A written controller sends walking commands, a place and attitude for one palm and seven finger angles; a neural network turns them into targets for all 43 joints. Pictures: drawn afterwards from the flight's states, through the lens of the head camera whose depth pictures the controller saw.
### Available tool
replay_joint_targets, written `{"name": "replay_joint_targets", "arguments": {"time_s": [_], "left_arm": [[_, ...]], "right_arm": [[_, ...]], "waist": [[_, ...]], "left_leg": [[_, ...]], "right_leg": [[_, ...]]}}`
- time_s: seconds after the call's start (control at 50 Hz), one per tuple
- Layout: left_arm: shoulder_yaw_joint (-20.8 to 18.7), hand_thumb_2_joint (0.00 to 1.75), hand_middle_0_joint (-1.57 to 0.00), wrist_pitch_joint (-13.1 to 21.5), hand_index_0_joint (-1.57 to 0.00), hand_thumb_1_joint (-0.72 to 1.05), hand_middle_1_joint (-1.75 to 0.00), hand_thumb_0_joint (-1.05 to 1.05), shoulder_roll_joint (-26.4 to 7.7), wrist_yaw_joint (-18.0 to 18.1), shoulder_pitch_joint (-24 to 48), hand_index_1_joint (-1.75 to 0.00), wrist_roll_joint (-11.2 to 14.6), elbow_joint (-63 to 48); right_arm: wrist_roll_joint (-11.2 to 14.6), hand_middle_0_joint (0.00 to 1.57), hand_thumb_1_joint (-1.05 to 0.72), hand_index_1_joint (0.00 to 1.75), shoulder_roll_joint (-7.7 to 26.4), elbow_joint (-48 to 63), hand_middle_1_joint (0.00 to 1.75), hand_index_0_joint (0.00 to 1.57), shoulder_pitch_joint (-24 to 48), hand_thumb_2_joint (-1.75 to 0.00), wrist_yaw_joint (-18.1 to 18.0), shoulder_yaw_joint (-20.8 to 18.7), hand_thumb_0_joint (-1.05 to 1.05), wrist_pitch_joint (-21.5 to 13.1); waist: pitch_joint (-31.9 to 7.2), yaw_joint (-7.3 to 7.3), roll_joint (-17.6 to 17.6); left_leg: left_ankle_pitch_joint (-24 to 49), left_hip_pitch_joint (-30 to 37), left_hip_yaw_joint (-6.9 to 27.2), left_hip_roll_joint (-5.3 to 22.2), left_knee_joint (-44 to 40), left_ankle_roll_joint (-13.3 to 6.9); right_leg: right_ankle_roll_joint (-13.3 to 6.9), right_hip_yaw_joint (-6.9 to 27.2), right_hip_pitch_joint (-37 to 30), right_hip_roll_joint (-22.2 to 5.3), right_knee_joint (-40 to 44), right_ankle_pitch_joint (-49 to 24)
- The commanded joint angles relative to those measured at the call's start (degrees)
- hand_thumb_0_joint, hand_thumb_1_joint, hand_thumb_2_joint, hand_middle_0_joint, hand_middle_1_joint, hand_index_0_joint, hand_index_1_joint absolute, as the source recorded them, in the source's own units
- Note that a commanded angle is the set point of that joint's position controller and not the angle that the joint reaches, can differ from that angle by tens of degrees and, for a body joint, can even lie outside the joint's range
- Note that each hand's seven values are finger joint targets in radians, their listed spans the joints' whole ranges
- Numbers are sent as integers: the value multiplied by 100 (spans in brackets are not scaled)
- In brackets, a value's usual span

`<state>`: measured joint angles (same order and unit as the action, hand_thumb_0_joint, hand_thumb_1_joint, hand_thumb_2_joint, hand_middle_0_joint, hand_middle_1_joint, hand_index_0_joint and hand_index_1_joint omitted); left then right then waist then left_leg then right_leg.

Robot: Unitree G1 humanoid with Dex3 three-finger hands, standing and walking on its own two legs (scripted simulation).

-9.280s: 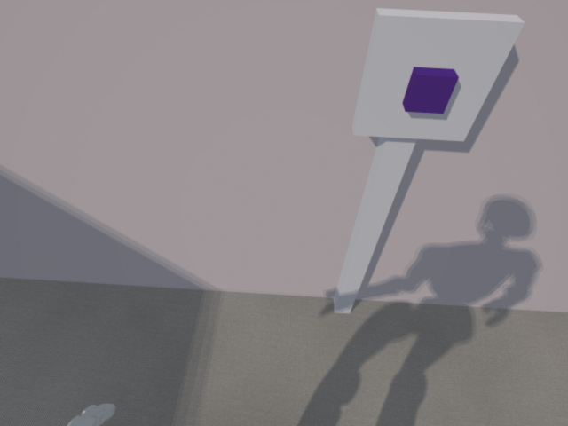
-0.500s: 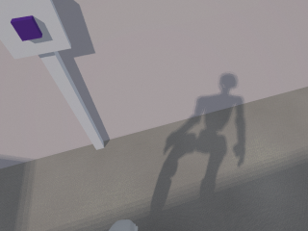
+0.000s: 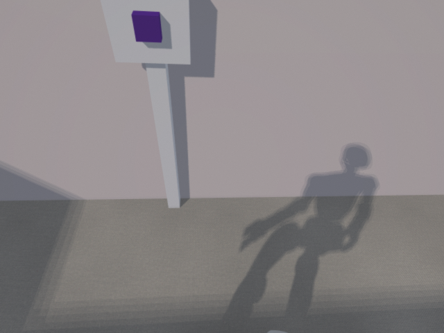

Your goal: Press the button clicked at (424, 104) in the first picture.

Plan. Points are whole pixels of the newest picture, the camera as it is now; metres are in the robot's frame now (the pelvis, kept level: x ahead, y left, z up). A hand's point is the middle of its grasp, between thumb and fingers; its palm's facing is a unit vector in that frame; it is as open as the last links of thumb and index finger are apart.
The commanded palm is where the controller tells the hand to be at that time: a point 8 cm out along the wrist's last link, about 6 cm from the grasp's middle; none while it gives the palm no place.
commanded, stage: turn to face it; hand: left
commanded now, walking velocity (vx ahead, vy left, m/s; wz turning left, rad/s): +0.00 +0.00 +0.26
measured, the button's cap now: (147, 26) +0.78 +0.25 +0.17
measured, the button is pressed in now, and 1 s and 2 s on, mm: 0 0 0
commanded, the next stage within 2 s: take the last steps up to it in 0.06 s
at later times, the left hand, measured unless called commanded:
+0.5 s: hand out of the picture -0.04 +0.13 -0.16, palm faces +0.20 -0.95 -0.23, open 7.3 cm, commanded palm none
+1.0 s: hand (102, 331) +0.15 +0.25 -0.18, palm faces +0.14 -0.98 -0.17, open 7.4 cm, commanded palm none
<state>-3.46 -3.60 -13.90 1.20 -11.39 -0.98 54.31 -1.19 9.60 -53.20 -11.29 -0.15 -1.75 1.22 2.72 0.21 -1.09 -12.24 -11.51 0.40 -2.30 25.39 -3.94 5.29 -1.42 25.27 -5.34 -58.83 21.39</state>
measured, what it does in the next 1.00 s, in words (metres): walks ahead: right foot, then left foot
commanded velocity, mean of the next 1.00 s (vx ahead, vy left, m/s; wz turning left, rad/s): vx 0.26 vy -0.03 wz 0.02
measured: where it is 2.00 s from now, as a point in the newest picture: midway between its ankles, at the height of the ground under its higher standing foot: (211, 331)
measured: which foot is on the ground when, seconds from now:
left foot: down 0.00-0.22, up 0.24-0.70, down 0.72-1.00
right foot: up 0.00-0.18, down 0.20-0.72, up 0.74-1.00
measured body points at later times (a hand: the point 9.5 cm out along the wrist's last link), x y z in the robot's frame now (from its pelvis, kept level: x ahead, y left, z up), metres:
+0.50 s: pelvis +0.01 -0.04 +0.01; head +0.00 -0.07 +0.45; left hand -0.05 +0.18 -0.14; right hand +0.03 -0.28 -0.16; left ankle +0.00 +0.12 -0.66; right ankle -0.01 -0.14 -0.74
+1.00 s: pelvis +0.14 +0.06 +0.00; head +0.12 +0.08 +0.45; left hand +0.14 +0.30 -0.16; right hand +0.16 -0.17 -0.14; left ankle +0.08 +0.13 -0.74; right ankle +0.20 -0.08 -0.66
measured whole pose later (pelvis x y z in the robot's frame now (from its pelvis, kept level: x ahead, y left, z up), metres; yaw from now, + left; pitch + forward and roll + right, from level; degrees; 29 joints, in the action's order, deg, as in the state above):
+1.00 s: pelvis +0.14 +0.06 +0.00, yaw +4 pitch -2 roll +0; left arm -3.8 0.0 -11.1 -0.1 -14.7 -1.7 61.5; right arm -1.3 7.9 -61.7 -19.2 -1.6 -2.5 -4.3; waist 0.1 0.2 -2.1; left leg -16.5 -1.9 -10.7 1.0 20.2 -2.3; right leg 1.6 -3.9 32.6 -6.4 -62.6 11.4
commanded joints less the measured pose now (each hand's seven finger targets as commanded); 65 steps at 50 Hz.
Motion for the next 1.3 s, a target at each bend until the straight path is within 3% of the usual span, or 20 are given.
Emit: {"name": "replay_joint_targets", "arguments": {"time_s": [0.0, 0.14, 0.16, 0.2, 0.22, 0.24, 0.34, 0.52, 0.6, 0.66, 0.7, 0.72, 0.78, 0.86, 1.1, 1.18, 1.2, 1.22, 1.24, 1.28], "left_arm": [[-71, 90, -20, 130, -20, 90, -30, 0, -307, 6, 192, -30, 11, -461], [-37, 90, -20, 312, -20, 90, -30, 0, -152, 69, -442, -30, 68, -243], [-47, 90, -20, 385, -20, 90, -30, 0, -287, 93, -626, -30, 49, -149], [-142, 90, -20, 441, -20, 90, -30, 0, -968, 89, -884, -30, -42, -116], [-112, 90, -20, 404, -20, 90, -30, 0, -874, 78, -782, -30, -16, -153], [-148, 90, -20, 457, -20, 90, -30, 0, -704, 85, -576, -30, -7, -156], [41, 90, -20, 659, -20, 90, -30, 0, -114, 25, -849, -30, 15, 120], [17, 90, -20, 774, -20, 90, -30, 0, -156, 23, -1756, -30, -85, 698], [-6, 90, -20, 737, -20, 90, -30, 0, -201, 15, -1902, -30, -111, 920], [-4, 90, -20, 678, -20, 90, -30, 0, -90, 0, -1724, -30, -22, 988], [130, 90, -20, 647, -20, 90, -30, 0, 432, -71, -1687, -30, 31, 779], [104, 90, -20, 617, -20, 90, -30, 0, 278, -45, -1288, -30, -17, 611], [34, 90, -20, 557, -20, 90, -30, 0, 300, -123, -839, -30, -70, 735], [17, 90, -20, 451, -20, 90, -30, 0, 526, -187, -1141, -30, -96, 805], [43, 90, -20, 433, -20, 90, -30, 0, 281, -249, 789, -30, -2, 2], [-4, 90, -20, 557, -20, 90, -30, 0, 73, -202, -372, -30, -18, 352], [-60, 90, -20, 624, -20, 90, -30, 0, -154, -172, -1022, -30, -37, 577], [-183, 90, -20, 704, -20, 90, -30, 0, -617, -104, -1630, -30, -80, 759], [-267, 90, -20, 733, -20, 90, -30, 0, -1069, -79, -1972, -30, 2, 840], [-182, 90, -20, 681, -20, 90, -30, 0, -827, -25, -1059, -30, 57, 655]], "right_arm": [[-21, 20, -90, 30, 1195, 169, 30, 20, -350, -90, -114, -314, 0, -69], [9, 20, -90, 30, 1075, 39, 30, 20, -280, -90, -103, -316, 0, -52], [53, 20, -90, 30, 848, -4, 30, 20, -362, -90, -77, -276, 0, -74], [44, 20, -90, 30, 548, 176, 30, 20, -258, -90, -51, -220, 0, -42], [-39, 20, -90, 30, 744, 139, 30, 20, -183, -90, -17, -305, 0, 16], [-85, 20, -90, 30, 788, 39, 30, 20, -263, -90, 18, -333, 0, 52], [-92, 20, -90, 30, 493, -408, 30, 20, -719, -90, 124, -344, 0, 28], [-56, 20, -90, 30, 378, -207, 30, 20, 117, -90, 171, -284, 0, -111], [0, 20, -90, 30, 189, -144, 30, 20, 366, -90, 163, -187, 0, -280], [11, 20, -90, 30, 360, -567, 30, 20, -715, -90, 64, -193, 0, -431], [-26, 20, -90, 30, 1399, -911, 30, 20, -2027, -90, -70, -444, 0, -469], [-33, 20, -90, 30, 1483, -928, 30, 20, -2161, -90, -103, -441, 0, -399], [-33, 20, -90, 30, 711, -755, 30, 20, -1175, -90, -144, -234, 0, -445], [-11, 20, -90, 30, 395, -733, 30, 20, -1099, -90, -173, -159, 0, -595], [-77, 20, -90, 30, 584, -1032, 30, 20, -1753, -90, -199, -177, 0, -546], [-13, 20, -90, 30, 774, -1071, 30, 20, -1585, -90, -197, -219, 0, -492], [20, 20, -90, 30, 738, -1070, 30, 20, -1565, -90, -159, -224, 0, -492], [84, 20, -90, 30, 455, -1047, 30, 20, -1706, -90, -105, -187, 0, -494], [122, 20, -90, 30, 192, -933, 30, 20, -1989, -90, -125, -131, 0, -468], [138, 20, -90, 30, 131, -892, 30, 20, -1478, -90, -125, -160, 0, -361]], "waist": [[-129, -212, 926], [-585, 94, 658], [-776, 141, 293], [-413, 281, -1426], [-65, 266, -872], [252, 152, -1292], [444, -51, -616], [544, 250, -773], [400, 323, -905], [-39, -178, -225], [-794, -631, 2045], [-542, -724, 1561], [583, -374, 766], [494, -44, 659], [763, -299, 758], [-17, 248, 660], [-414, 528, 336], [-964, 740, -497], [-1633, 584, -1433], [-781, 398, -490]], "left_leg": [[1405, 160, 1673, 1612, -888, -657], [1613, -381, 1707, 1209, -200, -361], [746, -814, 1460, 911, 119, -81], [-1944, -2120, 298, -73, 2027, 491], [-1856, -2207, 437, 137, 2753, 457], [-1481, -2468, 487, 274, 3131, 443], [-82, -2270, 63, 482, 3737, 587], [-298, -2486, -274, 858, 2416, 642], [-782, -1482, -591, 689, 1131, 516], [36, 707, -865, 448, -47, 479], [-561, 2437, 1873, 2602, -877, -211], [-947, 2050, 2162, 2970, -1222, -513], [-527, 423, 1247, 2486, -1545, -404], [667, 248, 163, 1996, -1600, -244], [3068, 1007, -398, 2022, -1052, -305], [4190, 888, -678, 1863, 377, -92], [3694, 428, -775, 1608, 1205, 71], [1752, -670, -1053, 1148, 2690, 290], [-2191, -1521, -816, 385, 4432, 474], [-1882, -1792, -127, 806, 5199, 363]], "right_leg": [[-34, 43, 73, 61, 648, 310], [-220, -108, -1704, 328, 3292, -837], [-279, 223, -2469, 12, 3962, -1104], [-1202, 2410, -2436, -2021, 4892, 29], [-1423, 2312, -1828, -2015, 5138, 1140], [-1283, 2234, -1602, -1720, 5340, 1548], [-839, 719, -1549, -892, 5189, 332], [-1293, 838, -2097, -1187, 5223, 215], [-1312, 615, -1959, -1189, 4676, -831], [-966, 31, -1017, -642, 3453, -1093], [-467, -728, 872, 279, 659, 1082], [-555, -317, 1166, 191, -145, 1299], [-546, -21, 1114, -294, -821, 140], [-394, -116, 890, -251, -683, -777], [-519, -488, 860, -40, 1701, -1105], [-731, -807, -1135, 444, 2600, -1399], [-785, -730, -2163, 402, 2940, -1805], [-1150, 411, -3411, -721, 2995, -2643], [-1831, 2264, -4053, -2058, 3456, -4033], [-1977, 1891, -2567, -1948, 4193, -2048]]}}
